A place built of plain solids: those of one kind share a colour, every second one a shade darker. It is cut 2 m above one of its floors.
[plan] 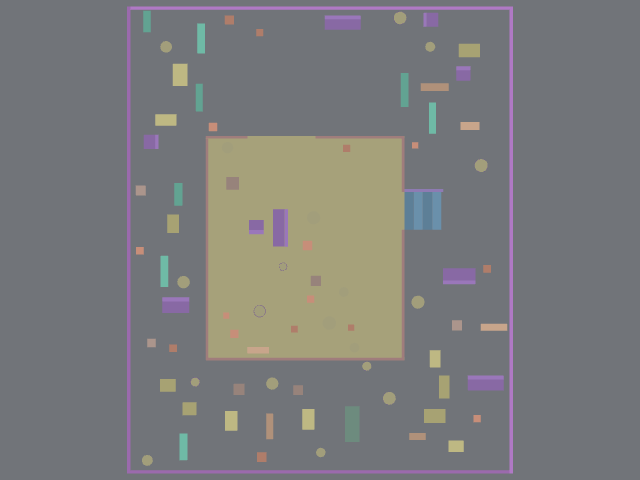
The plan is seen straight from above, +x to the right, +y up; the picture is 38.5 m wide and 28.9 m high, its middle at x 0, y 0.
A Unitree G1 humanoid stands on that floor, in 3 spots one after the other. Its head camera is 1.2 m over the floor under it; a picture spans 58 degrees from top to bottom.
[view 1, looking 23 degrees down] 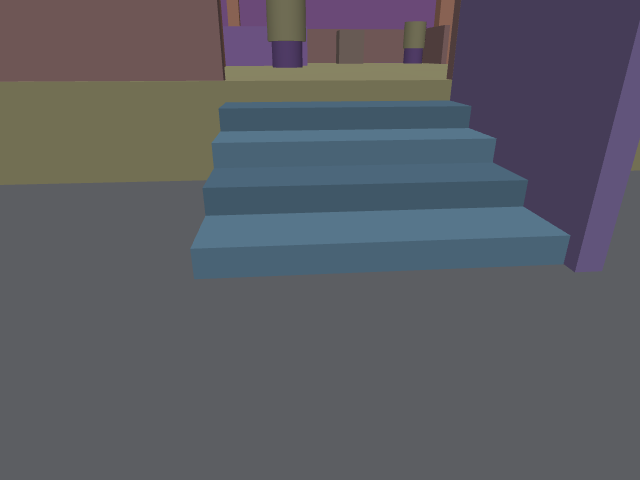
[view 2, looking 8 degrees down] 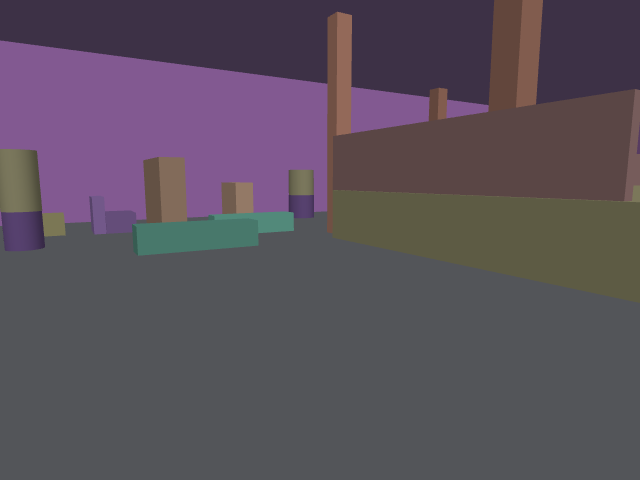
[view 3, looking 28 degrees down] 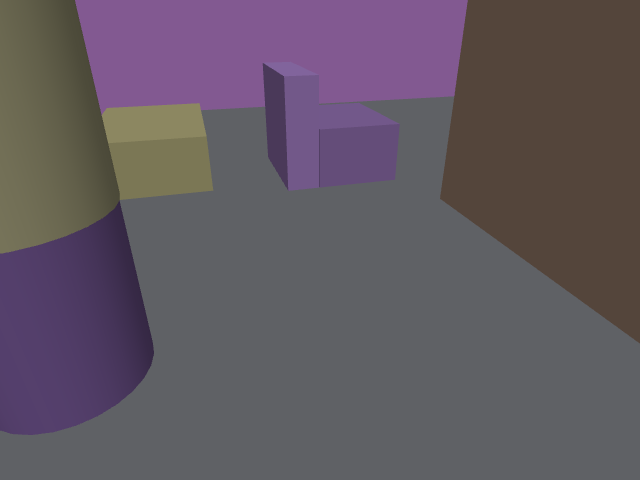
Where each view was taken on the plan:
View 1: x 9.60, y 1.16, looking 175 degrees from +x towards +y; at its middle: tread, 2.57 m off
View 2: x -2.40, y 11.07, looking -31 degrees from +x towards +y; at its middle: ground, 8.62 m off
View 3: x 5.21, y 11.07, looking -16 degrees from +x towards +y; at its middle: ground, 2.56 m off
